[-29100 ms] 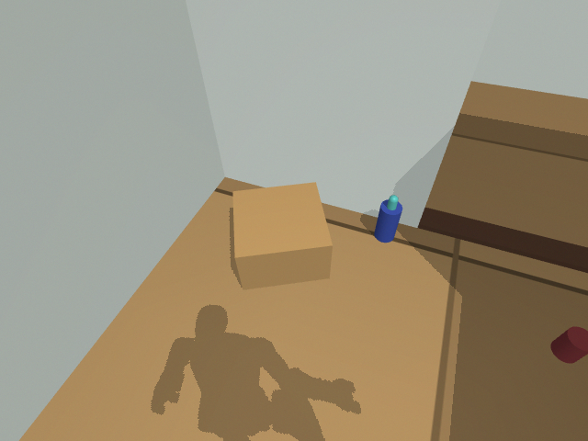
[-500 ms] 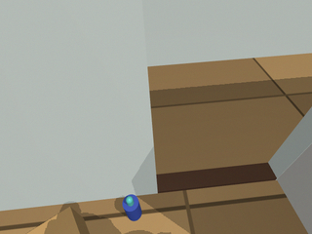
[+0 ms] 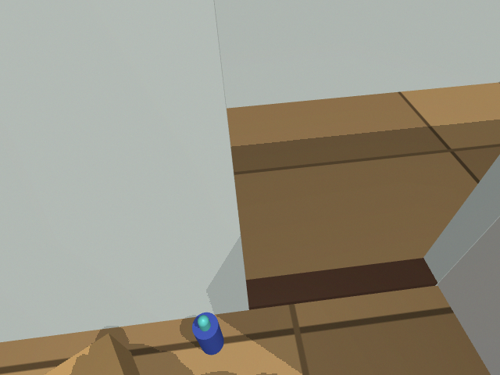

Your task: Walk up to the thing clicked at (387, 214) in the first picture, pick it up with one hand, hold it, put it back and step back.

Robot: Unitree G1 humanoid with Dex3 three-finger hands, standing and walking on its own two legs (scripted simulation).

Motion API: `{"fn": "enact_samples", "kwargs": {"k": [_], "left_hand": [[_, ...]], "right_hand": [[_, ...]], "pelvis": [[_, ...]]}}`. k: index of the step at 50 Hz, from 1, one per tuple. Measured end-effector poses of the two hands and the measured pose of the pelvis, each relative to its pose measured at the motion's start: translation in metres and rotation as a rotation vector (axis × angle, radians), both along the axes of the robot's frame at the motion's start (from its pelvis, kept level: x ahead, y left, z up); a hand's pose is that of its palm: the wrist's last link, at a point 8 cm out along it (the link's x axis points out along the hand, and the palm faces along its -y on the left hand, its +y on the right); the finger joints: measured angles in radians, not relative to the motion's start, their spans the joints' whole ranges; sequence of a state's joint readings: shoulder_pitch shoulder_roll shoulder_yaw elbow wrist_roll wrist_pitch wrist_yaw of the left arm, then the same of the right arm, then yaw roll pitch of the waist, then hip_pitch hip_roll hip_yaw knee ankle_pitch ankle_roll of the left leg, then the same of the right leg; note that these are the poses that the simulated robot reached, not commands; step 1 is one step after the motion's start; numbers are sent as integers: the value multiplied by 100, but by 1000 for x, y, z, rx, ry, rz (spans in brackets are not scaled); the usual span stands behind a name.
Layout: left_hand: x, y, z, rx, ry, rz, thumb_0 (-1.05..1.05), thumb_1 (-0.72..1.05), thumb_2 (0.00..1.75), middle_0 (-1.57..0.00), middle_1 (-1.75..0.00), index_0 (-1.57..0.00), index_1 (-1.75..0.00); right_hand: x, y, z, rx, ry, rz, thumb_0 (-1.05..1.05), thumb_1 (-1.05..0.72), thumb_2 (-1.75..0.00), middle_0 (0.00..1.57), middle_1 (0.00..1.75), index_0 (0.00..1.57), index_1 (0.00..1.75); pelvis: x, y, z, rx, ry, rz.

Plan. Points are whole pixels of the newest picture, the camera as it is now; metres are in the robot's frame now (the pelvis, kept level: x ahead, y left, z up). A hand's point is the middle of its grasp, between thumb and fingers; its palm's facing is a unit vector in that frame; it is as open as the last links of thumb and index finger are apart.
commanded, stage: stand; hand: left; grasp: from the side
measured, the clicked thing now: (207, 331) +0.40 +0.21 -0.66
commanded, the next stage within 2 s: step back in 0.88 s
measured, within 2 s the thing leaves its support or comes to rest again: neither
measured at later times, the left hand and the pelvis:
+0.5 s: hand out of the picture +0.08 +0.25 -0.16, palm faces -0.01 -0.94 -0.35, open 7.4 cm; pelvis +0.01 +0.00 +0.00, yaw -1 degrees
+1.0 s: hand out of the picture +0.10 +0.26 -0.16, palm faces +0.01 -0.93 -0.37, open 7.4 cm; pelvis +0.00 +0.00 -0.01, yaw -1 degrees
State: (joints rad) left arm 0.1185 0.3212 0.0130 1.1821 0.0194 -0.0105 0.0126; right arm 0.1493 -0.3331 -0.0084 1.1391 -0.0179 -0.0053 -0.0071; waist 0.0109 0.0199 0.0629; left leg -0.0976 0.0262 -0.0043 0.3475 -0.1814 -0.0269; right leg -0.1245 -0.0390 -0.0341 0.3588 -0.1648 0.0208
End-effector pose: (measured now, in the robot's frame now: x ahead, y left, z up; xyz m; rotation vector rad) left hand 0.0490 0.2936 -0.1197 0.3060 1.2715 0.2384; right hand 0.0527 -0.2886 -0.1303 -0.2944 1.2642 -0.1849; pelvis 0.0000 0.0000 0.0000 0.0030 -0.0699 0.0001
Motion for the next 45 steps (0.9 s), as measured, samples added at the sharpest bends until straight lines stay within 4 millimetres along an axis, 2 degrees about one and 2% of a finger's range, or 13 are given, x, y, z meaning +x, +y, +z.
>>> {"fn": "enact_samples", "kwargs": {"k": [14, 45], "left_hand": [[15, -3, 0, -10, -5, -15, 0, 90, 90, -21, -30, -20, -30], [41, 1, 3, -11, -30, -24, 0, 91, 90, -21, -30, -20, -30]], "right_hand": [[1, -2, 1, -1, 12, -8, 1, -90, -90, 20, 30, 21, 30], [27, -4, 5, -8, -20, -10, 1, -90, -90, 20, 30, 21, 30]], "pelvis": [[5, -1, 1, -1, 11, -8], [19, 1, 1, -1, 28, -16]]}}
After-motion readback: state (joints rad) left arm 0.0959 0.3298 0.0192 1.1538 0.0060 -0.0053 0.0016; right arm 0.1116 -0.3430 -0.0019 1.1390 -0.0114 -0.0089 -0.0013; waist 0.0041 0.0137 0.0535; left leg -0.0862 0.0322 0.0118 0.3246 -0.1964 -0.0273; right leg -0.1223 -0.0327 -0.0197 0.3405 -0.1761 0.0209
